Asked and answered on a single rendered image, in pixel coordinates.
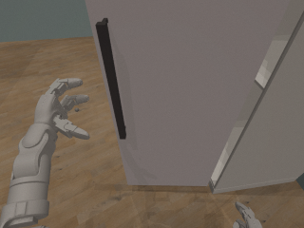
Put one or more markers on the left robot forearm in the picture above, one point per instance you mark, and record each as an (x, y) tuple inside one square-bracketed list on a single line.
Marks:
[(28, 188)]

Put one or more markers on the left robot hand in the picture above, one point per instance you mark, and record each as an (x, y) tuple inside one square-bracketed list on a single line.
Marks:
[(48, 108)]

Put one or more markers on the right robot hand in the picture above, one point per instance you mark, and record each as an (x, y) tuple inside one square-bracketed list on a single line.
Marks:
[(249, 217)]

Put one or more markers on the fridge door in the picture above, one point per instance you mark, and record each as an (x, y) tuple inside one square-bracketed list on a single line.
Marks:
[(184, 69)]

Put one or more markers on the handle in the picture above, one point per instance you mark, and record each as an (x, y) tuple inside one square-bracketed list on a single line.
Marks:
[(110, 72)]

